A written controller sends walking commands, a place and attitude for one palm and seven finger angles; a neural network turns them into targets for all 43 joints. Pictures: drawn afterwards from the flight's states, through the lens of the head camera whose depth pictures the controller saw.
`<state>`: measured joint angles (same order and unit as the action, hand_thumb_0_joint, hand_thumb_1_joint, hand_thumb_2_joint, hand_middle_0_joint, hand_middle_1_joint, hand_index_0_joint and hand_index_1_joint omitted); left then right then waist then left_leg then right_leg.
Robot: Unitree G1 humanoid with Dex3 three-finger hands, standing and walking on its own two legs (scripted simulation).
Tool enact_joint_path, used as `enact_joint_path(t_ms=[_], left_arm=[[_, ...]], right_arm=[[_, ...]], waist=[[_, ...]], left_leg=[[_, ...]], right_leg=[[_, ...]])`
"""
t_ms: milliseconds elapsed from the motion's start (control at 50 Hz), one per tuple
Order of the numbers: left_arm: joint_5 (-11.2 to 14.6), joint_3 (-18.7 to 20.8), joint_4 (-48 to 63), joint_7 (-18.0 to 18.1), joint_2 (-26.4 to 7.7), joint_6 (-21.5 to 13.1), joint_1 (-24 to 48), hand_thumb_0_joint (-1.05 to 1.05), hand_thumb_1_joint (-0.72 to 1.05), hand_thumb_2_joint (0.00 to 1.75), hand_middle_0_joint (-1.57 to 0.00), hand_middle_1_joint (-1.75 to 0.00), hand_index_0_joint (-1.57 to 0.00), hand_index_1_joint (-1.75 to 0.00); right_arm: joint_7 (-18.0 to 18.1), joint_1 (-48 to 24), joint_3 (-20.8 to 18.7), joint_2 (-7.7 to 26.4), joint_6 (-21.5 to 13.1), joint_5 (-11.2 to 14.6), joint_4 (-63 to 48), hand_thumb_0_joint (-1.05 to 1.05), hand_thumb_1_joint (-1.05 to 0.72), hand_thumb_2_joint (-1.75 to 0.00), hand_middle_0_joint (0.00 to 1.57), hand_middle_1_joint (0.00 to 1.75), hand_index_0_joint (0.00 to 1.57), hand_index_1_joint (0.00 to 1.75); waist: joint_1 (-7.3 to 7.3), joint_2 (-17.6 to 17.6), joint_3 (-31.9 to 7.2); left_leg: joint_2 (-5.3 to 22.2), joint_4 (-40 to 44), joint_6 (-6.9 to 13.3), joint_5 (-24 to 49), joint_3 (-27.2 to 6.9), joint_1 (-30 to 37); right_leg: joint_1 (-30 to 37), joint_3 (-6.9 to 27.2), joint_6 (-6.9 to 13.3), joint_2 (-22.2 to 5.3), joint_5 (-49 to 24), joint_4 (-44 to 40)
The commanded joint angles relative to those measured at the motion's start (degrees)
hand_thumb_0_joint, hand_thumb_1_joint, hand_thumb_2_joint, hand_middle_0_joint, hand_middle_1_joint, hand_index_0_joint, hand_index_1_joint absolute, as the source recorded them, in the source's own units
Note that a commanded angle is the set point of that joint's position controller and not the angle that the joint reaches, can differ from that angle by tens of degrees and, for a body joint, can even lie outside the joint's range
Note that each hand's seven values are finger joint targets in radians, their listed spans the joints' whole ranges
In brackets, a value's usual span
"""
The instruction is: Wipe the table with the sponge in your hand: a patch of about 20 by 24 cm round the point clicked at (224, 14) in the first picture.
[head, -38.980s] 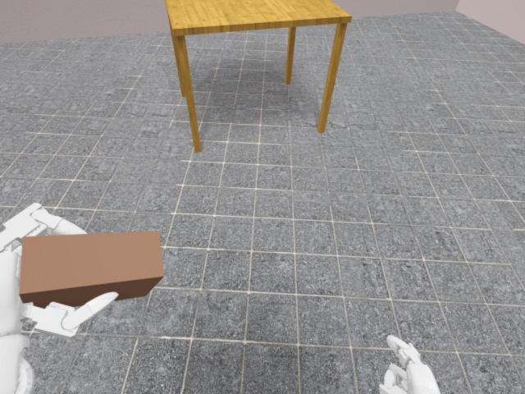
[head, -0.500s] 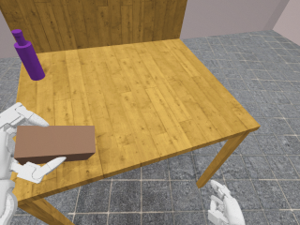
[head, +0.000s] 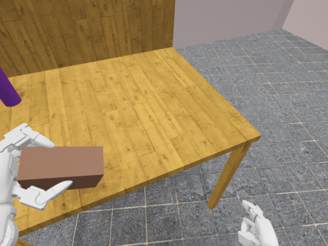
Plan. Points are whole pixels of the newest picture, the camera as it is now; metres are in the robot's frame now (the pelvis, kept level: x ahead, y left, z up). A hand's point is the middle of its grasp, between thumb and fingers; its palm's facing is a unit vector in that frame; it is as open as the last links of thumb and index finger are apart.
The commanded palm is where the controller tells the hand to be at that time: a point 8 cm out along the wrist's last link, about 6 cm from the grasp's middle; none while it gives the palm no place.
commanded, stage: come to a stop and stand still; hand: left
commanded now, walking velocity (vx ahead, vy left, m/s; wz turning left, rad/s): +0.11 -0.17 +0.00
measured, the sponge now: (76, 169) +0.23 +0.19 +0.13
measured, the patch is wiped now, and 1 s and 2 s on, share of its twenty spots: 0.00 0.00 0.00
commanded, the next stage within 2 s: look again from close up in 1.14 s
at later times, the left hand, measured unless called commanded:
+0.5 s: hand out of the picture +0.20 +0.29 +0.18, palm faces +0.48 -0.77 -0.41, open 9.6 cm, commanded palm +0.12 +0.28 +0.18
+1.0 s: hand out of the picture +0.18 +0.33 +0.17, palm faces +0.37 -0.86 -0.36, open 9.6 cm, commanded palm +0.11 +0.36 +0.18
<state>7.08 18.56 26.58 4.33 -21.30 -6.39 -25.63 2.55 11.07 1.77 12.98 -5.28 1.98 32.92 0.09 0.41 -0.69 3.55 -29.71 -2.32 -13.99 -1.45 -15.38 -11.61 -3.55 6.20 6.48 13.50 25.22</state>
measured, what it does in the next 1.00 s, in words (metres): shifts its weight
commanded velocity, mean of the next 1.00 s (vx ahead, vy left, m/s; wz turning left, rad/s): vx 0.00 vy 0.01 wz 0.00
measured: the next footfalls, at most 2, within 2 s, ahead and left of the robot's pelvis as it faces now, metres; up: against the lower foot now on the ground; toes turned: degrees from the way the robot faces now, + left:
none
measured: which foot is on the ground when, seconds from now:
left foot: down 0.00-1.00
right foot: down 0.00-1.00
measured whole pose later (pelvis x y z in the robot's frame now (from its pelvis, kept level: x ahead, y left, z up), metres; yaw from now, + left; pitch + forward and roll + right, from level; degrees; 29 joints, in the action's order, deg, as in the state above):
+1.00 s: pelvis -0.05 +0.08 +0.00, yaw +0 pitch -1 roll -2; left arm -0.1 19.2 24.9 5.4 -20.3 -13.8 -21.1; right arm -0.3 12.7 3.0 9.0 -9.5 -0.3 33.5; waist -1.2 -2.0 2.4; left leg -3.8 -23.4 4.9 -7.8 3.3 -15.0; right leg -10.7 2.3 0.7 0.5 15.2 25.0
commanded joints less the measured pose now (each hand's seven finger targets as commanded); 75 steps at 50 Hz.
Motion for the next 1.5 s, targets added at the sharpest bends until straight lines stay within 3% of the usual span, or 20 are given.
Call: enact_joint_path(t_ms=[0, 180, 300, 320, 340, 360, 380, 400, 440, 480, 580, 600, 660, 740, 840, 920, 1000, 1100, 1280, 1480], left_arm=[[0.75, 7.92, 11.22, 1.25, -11.23, -2.52, 4.34, 0.0, 0.1, 1.3, -1.2, -1.6, -1.2, -1.6], [-0.07, 7.3, 11.28, 1.07, -9.73, -2.72, 2.08, 0.0, 0.1, 1.3, -1.2, -1.6, -1.2, -1.6], [-0.4, 7.96, 11.06, 1.77, -10.93, -2.73, 2.31, 0.0, 0.1, 1.3, -1.2, -1.6, -1.2, -1.6], [-9.15, 40.1, 22.41, 2.39, -53.67, -8.34, 57.73, 0.0, 0.1, 1.3, -1.2, -1.6, -1.2, -1.6], [-4.9, 17.25, -6.81, -0.33, -20.62, -7.5, 29.61, 0.0, 0.1, 1.3, -1.2, -1.6, -1.2, -1.6], [-3.15, 17.29, -7.34, 0.49, -18.59, -8.13, 13.67, 0.0, 0.1, 1.3, -1.2, -1.6, -1.2, -1.6], [-2.68, 9.94, -10.14, -0.11, -10.68, -7.47, 7.76, 0.0, 0.1, 1.3, -1.2, -1.6, -1.2, -1.6], [-2.02, 4.31, -6.8, -0.46, -4.62, -7.91, 3.68, 0.0, 0.1, 1.3, -1.2, -1.6, -1.2, -1.6], [-2.35, 1.26, 3.86, 0.11, -4.17, -8.45, 5.66, 0.0, 0.1, 1.3, -1.2, -1.6, -1.2, -1.6], [-3.25, -0.47, 9.26, 0.59, -4.52, -8.48, 6.96, 0.0, 0.1, 1.3, -1.2, -1.6, -1.2, -1.6], [-4.11, 9.12, 13.34, 2.7, -13.74, -9.42, 8.63, 0.0, 0.1, 1.3, -1.2, -1.6, -1.2, -1.6], [-4.34, 13.14, 15.42, 3.55, -18.09, -9.56, 10.21, 0.0, 0.1, 1.3, -1.2, -1.6, -1.2, -1.6], [-3.96, 9.63, 15.05, 3.87, -13.17, -10.43, 13.27, 0.0, 0.1, 1.3, -1.2, -1.6, -1.2, -1.6], [-5.77, 7.93, 14.07, 2.98, -11.09, -11.52, 16.64, 0.0, 0.1, 1.3, -1.2, -1.6, -1.2, -1.6], [-6.36, 3.66, 8.18, 1.87, -6.02, -10.24, 7.71, 0.0, 0.1, 1.3, -1.2, -1.6, -1.2, -1.6], [-6.58, 4.16, 8.53, 1.8, -6.21, -9.97, 8.01, 0.0, 0.1, 1.3, -1.2, -1.6, -1.2, -1.6], [-6.49, 9.5, 13.28, 2.72, -11.59, -10.1, 8.74, 0.0, 0.1, 1.3, -1.2, -1.6, -1.2, -1.6], [-6.11, 9.56, 18.21, 2.85, -12.05, -10.78, 9.61, 0.0, 0.1, 1.3, -1.2, -1.6, -1.2, -1.6], [-6.33, 4.94, 6.89, 2.81, -6.54, -8.93, 6.99, 0.0, 0.1, 1.3, -1.2, -1.6, -1.2, -1.6], [-5.27, 5.83, 11.28, 2.8, -8.81, -9.16, 10.0, 0.0, 0.1, 1.3, -1.2, -1.6, -1.2, -1.6]], right_arm=[[0.39, -7.59, -2.09, 5.35, -2.52, 0.42, -9.25, 0.0, -0.9, -0.9, 0.2, 0.3, 0.2, 0.3], [0.09, -7.89, -2.03, 6.43, -1.29, -0.08, -8.95, 0.0, -0.9, -0.9, 0.2, 0.3, 0.2, 0.3], [0.53, -9.05, -1.84, 6.47, -0.9, 0.08, -8.81, 0.0, -0.9, -0.9, 0.2, 0.3, 0.2, 0.3], [1.33, 5.79, -6.09, 6.59, -4.55, -1.12, -6.37, 0.0, -0.9, -0.9, 0.2, 0.3, 0.2, 0.3], [0.63, 0.07, -3.66, 2.44, -4.55, -1.12, -5.89, 0.0, -0.9, -0.9, 0.2, 0.3, 0.2, 0.3], [0.43, -1.81, -5.59, 5.38, -5.15, -0.56, -8.84, 0.0, -0.9, -0.9, 0.2, 0.3, 0.2, 0.3], [0.24, -2.33, -5.82, 6.43, -4.89, -0.3, -8.41, 0.0, -0.9, -0.9, 0.2, 0.3, 0.2, 0.3], [-0.62, -3.86, -5.5, 6.34, -4.78, -0.01, -8.21, 0.0, -0.9, -0.9, 0.2, 0.3, 0.2, 0.3], [-2.0, -3.63, -4.53, 6.36, -4.62, -0.27, -9.22, 0.0, -0.9, -0.9, 0.2, 0.3, 0.2, 0.3], [-2.4, -4.24, -4.35, 5.66, -5.26, -0.32, -9.83, 0.0, -0.9, -0.9, 0.2, 0.3, 0.2, 0.3], [-0.56, -4.33, -3.37, 5.35, -6.15, -1.41, -9.89, 0.0, -0.9, -0.9, 0.2, 0.3, 0.2, 0.3], [-0.14, -5.03, -3.24, 5.84, -5.98, -1.45, -9.07, 0.0, -0.9, -0.9, 0.2, 0.3, 0.2, 0.3], [0.42, -4.25, -2.59, 5.1, -6.39, -1.94, -8.62, 0.0, -0.9, -0.9, 0.2, 0.3, 0.2, 0.3], [-0.12, -4.38, -2.5, 5.4, -7.94, -1.68, -8.82, 0.0, -0.9, -0.9, 0.2, 0.3, 0.2, 0.3], [-1.94, -1.75, -3.26, 5.86, -8.24, -1.69, -7.86, 0.0, -0.9, -0.9, 0.2, 0.3, 0.2, 0.3], [-2.31, -2.34, -3.41, 6.11, -7.13, -1.97, -7.17, 0.0, -0.9, -0.9, 0.2, 0.3, 0.2, 0.3], [-1.52, -4.21, -3.19, 5.47, -6.45, -2.07, -8.17, 0.0, -0.9, -0.9, 0.2, 0.3, 0.2, 0.3], [-1.1, -5.46, -2.72, 5.2, -6.53, -2.24, -8.55, 0.0, -0.9, -0.9, 0.2, 0.3, 0.2, 0.3], [-1.09, -4.16, -3.37, 5.79, -5.12, -1.5, -7.8, 0.0, -0.9, -0.9, 0.2, 0.3, 0.2, 0.3], [-0.3, -6.02, -3.23, 5.77, -4.84, -1.54, -8.67, 0.0, -0.9, -0.9, 0.2, 0.3, 0.2, 0.3]], waist=[[-0.12, 0.52, -7.05], [-0.64, 2.12, -7.31], [-1.06, 0.22, -6.66], [-0.74, -15.31, 7.7], [-0.75, -14.94, -5.39], [-4.15, -13.37, -0.9], [-3.72, -7.37, -4.21], [-3.4, 5.56, -8.2], [-3.17, 7.71, -9.13], [-3.04, 1.74, -7.18], [-2.09, -9.31, -1.23], [-2.0, -5.54, -0.82], [-1.36, 5.83, -1.63], [-2.2, 15.7, -0.94], [-1.38, 3.9, -2.35], [-0.89, 5.97, -2.82], [-1.5, 4.95, -6.33], [-1.7, 9.16, -7.23], [-1.17, 2.88, -2.83], [-1.31, 2.73, -3.7]], left_leg=[[2.14, -1.13, 4.16, 7.7, -0.65, 4.94], [0.65, -1.68, 4.53, 11.87, -0.94, 4.4], [0.45, 1.01, 4.64, 11.34, -2.13, 6.82], [-4.09, -2.51, 2.68, 6.58, 10.62, 0.78], [-6.68, 0.33, 4.09, 7.24, 6.3, 1.5], [-5.17, -0.84, 2.91, 6.92, 6.01, 1.53], [-4.04, 2.99, 4.19, 5.28, 5.11, 3.09], [-2.38, 5.84, 5.56, 9.39, 4.83, 7.44], [1.67, 6.67, 6.32, 8.99, -0.07, 3.94], [0.58, 5.76, 6.13, 2.4, 0.56, 2.63], [-3.58, -2.2, 4.17, -4.03, -0.02, 2.87], [-3.19, -2.06, 4.0, -3.6, -0.29, 5.21], [-1.63, 6.37, 4.54, -6.38, -3.5, 5.27], [6.77, 21.6, 6.8, -23.62, -13.51, -8.32], [6.5, 18.06, 4.4, -11.03, -12.85, 0.65], [5.47, 19.82, -0.16, -8.86, -12.51, 3.9], [4.83, 17.92, 0.06, -2.78, -9.18, 7.8], [4.3, 16.93, -0.51, 0.38, -8.15, 8.27], [2.17, 14.82, 2.28, -8.38, -6.1, 2.22], [-0.78, 7.65, 4.06, 3.04, -3.76, 6.3]], right_leg=[[-0.45, 9.94, -3.32, -12.82, -14.48, -6.37], [3.93, 9.93, -8.0, -13.8, -26.5, -7.3], [2.3, 9.1, -8.63, -13.72, -20.86, -8.72], [-8.12, 7.5, -22.47, -8.88, -37.72, -17.91], [4.23, 6.85, -18.28, -10.53, -40.59, -7.17], [4.93, 11.38, -19.36, -11.88, -46.42, -9.36], [8.87, 9.81, -16.4, -12.57, -42.04, -5.64], [7.8, 8.84, -13.62, -12.0, -30.98, -1.66], [6.56, 8.81, -10.64, -11.21, -11.02, -0.11], [4.1, 10.7, -10.98, -10.69, -2.0, -4.45], [-9.08, 17.71, -4.34, -15.75, 22.81, -15.96], [-11.89, 17.72, -2.52, -16.49, 23.15, -15.7], [-8.75, 12.94, -2.94, -12.2, 18.05, -9.95], [4.89, 4.95, -5.21, -5.52, 5.24, 7.3], [0.72, 5.12, -5.65, -5.84, 2.85, 1.33], [-0.82, 4.43, -5.46, -5.07, 2.87, 0.15], [0.62, 4.07, -5.26, -5.56, 0.91, -1.17], [2.51, 3.46, -4.92, -6.09, 0.31, -1.46], [2.53, 6.37, -4.74, -7.62, 0.29, -7.53], [-0.56, 10.6, -3.77, -9.91, -3.0, -10.33]])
